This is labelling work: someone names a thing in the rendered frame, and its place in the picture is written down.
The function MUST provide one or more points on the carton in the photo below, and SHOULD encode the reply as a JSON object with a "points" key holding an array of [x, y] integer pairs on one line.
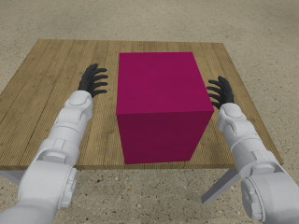
{"points": [[162, 108]]}

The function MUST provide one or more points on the robot left upper arm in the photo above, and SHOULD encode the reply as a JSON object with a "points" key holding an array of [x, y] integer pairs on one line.
{"points": [[47, 188]]}

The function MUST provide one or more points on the left robot hand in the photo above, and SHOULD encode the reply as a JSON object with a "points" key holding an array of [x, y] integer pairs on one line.
{"points": [[87, 80]]}

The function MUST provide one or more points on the right robot forearm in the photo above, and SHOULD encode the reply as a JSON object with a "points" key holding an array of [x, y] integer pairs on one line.
{"points": [[251, 156]]}

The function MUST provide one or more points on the left robot forearm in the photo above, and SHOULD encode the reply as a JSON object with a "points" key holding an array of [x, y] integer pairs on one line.
{"points": [[66, 133]]}

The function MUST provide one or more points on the robot right upper arm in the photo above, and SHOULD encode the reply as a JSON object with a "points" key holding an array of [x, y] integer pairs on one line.
{"points": [[270, 198]]}

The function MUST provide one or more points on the right robot hand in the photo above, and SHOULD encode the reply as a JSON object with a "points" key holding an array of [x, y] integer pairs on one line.
{"points": [[225, 92]]}

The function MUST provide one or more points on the table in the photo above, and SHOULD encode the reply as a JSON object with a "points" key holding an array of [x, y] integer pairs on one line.
{"points": [[31, 101]]}

